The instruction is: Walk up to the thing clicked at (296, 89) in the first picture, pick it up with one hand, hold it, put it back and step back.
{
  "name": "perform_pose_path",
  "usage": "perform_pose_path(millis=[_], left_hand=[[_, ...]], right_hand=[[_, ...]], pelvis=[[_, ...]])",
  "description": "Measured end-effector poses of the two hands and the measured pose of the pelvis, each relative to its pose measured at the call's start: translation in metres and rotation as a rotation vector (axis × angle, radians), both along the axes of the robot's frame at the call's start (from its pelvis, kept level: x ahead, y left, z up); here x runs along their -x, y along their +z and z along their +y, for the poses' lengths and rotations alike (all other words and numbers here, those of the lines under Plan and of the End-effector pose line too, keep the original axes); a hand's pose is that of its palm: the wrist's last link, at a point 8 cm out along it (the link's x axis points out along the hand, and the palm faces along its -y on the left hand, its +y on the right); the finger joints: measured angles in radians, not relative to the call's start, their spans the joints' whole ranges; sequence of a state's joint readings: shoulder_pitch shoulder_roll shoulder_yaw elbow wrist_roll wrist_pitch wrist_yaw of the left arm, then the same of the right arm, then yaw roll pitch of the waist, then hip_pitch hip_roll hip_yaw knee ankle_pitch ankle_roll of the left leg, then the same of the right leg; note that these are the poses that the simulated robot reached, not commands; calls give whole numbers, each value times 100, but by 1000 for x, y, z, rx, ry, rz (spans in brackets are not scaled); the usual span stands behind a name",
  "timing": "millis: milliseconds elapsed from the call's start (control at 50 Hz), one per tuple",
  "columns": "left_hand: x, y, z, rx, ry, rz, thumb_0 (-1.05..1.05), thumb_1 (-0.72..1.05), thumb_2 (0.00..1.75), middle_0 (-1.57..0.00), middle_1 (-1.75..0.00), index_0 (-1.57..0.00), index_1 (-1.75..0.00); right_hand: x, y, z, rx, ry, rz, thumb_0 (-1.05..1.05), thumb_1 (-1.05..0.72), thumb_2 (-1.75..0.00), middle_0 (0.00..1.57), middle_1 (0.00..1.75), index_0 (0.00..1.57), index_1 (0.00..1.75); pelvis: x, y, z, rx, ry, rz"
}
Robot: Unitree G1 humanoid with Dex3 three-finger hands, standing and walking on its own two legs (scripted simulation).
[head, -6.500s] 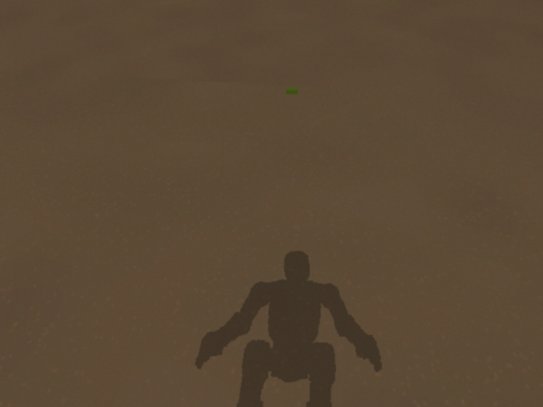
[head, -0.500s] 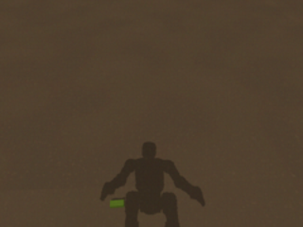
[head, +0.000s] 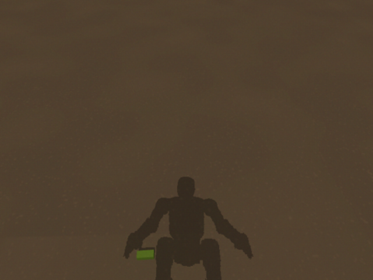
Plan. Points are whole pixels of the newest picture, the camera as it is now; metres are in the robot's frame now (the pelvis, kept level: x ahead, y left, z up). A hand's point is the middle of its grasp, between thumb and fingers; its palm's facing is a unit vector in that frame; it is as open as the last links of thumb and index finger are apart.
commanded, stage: walk up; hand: left
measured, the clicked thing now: (145, 254) +0.44 +0.24 -0.77
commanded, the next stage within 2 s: stand in 0.24 s
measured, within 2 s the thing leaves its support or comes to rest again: neither
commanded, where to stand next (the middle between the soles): +0.08 +0.00 m, yaw +0 degrees
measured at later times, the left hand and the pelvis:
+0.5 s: hand out of the picture +0.09 +0.25 -0.16, palm faces -0.02 -0.94 -0.34, open 7.4 cm; pelvis +0.01 +0.00 +0.00, yaw +0 degrees
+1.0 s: hand out of the picture +0.09 +0.24 -0.16, palm faces -0.02 -0.94 -0.34, open 7.4 cm; pelvis +0.02 -0.01 +0.00, yaw +0 degrees
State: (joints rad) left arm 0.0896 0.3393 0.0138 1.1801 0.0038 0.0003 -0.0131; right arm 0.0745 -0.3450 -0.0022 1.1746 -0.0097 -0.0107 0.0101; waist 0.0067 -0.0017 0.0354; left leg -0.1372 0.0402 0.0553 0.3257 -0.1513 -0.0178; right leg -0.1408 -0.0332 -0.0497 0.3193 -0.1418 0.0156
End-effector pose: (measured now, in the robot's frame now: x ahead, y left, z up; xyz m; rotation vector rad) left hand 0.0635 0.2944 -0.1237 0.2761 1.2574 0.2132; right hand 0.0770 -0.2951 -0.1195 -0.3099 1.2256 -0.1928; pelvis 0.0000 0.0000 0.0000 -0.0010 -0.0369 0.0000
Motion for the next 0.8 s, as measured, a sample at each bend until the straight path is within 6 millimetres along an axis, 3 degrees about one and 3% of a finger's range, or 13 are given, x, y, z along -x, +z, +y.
perform_pose_path(millis=[460,800], left_hand=[[-21,4,1,-13,-37,-35,1,90,90,-20,-30,-20,-30],[-20,7,-2,-27,-35,-27,1,90,90,-20,-30,-20,-30]], right_hand=[[-3,1,-1,3,-8,8,1,-91,-90,20,30,21,30],[-5,-2,-6,-8,-5,18,1,-91,-90,20,30,21,30]], pelvis=[[-7,1,0,-4,4,5],[-12,1,-6,-5,8,5]])
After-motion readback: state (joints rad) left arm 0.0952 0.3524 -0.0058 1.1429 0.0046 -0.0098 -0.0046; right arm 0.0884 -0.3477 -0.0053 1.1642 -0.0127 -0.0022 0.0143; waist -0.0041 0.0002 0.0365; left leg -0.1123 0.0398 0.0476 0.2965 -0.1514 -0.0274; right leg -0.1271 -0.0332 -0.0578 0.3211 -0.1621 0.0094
